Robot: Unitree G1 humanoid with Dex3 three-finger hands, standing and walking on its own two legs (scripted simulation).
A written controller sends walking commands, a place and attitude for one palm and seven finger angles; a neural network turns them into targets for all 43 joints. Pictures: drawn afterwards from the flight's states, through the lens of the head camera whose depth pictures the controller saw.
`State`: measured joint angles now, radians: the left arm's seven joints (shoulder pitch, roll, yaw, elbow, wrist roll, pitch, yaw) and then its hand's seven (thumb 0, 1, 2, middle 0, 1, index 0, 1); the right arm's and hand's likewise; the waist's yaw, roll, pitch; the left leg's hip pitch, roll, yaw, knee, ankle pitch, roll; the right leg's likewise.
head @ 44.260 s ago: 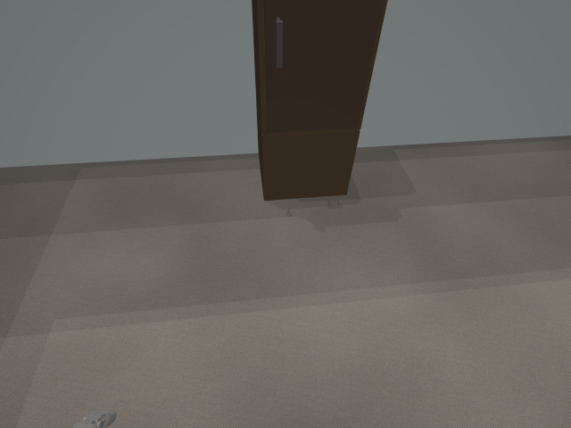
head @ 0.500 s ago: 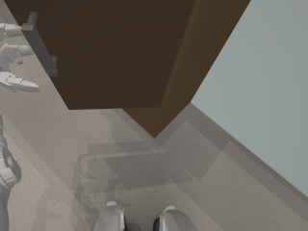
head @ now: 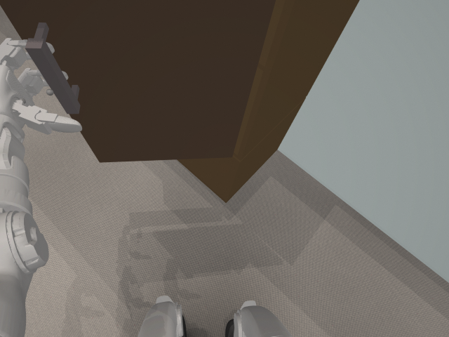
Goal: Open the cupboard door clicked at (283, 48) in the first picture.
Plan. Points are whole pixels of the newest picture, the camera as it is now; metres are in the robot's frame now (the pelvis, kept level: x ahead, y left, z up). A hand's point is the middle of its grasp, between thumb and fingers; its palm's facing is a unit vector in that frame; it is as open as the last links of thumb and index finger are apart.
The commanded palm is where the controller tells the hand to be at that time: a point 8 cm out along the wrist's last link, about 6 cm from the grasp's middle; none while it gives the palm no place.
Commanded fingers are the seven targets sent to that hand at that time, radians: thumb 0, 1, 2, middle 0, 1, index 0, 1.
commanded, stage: slide the fingers in behind the handle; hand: left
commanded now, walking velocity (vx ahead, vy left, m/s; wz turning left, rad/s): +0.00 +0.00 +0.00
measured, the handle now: (59, 72) +0.55 +0.25 +0.08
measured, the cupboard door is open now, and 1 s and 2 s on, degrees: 48 48 50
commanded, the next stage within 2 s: close the thumb around the handle in 0.86 s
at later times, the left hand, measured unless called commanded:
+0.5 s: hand (68, 93) +0.49 +0.22 +0.09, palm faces +0.04 -1.00 -0.01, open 13.9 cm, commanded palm +0.47 +0.26 +0.08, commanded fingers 0.00 -0.50 0.30 -0.30 -1.20 -0.30 -1.20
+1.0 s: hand (70, 94) +0.50 +0.22 +0.09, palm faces +0.05 -1.00 -0.01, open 14.0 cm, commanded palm +0.48 +0.26 +0.08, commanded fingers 0.00 -0.33 0.37 -0.31 -1.22 -0.31 -1.22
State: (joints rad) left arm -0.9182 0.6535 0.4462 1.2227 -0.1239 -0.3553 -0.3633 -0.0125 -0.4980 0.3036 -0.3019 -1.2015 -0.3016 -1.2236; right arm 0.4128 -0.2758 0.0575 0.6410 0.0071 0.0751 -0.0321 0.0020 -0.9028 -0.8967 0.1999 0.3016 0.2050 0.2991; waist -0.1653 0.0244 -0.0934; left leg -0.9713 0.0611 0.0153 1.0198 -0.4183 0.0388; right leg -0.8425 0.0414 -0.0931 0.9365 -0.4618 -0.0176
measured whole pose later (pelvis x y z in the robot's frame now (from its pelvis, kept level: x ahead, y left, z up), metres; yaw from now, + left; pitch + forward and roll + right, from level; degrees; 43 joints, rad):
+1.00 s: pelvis +0.00 -0.01 +0.00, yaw +0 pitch +20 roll -4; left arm -0.89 0.58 0.41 1.19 -0.12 -0.37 -0.31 -0.01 -0.50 0.30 -0.30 -1.20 -0.29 -1.20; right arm 0.40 -0.28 0.04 0.64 0.01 0.06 -0.02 0.00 -0.90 -0.90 0.20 0.30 0.20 0.30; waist -0.16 0.02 -0.10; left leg -0.95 0.06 0.02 1.01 -0.42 0.03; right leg -0.83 0.04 -0.09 0.95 -0.47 -0.03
